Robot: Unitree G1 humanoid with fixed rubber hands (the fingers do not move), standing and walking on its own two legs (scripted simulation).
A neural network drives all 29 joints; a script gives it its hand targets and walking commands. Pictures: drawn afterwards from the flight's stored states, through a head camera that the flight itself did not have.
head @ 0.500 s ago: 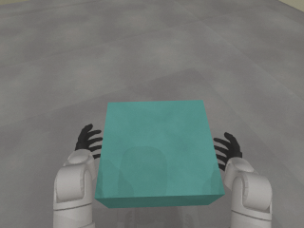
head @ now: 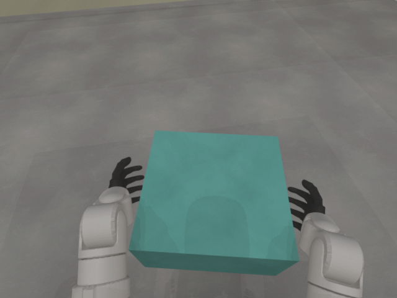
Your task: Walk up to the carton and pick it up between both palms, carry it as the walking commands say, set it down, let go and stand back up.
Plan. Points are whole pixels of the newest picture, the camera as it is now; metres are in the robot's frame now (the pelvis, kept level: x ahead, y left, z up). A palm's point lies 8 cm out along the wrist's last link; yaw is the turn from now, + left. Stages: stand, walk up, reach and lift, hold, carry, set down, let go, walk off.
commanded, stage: carry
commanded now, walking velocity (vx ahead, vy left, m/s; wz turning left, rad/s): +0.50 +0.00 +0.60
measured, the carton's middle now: (212, 200) +0.33 -0.04 -0.02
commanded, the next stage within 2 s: none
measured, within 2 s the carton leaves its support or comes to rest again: neither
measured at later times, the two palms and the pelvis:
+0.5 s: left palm (88, 106) +0.58 +0.28 +0.06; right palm (219, 89) +0.63 -0.08 +0.06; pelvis +0.34 +0.04 +0.01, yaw +13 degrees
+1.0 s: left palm (35, 66) +0.77 +0.49 +0.07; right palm (139, 36) +0.96 +0.19 +0.06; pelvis +0.65 +0.18 +0.00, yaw +32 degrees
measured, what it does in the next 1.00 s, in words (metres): walks ahead, turning left: left foot, then right foot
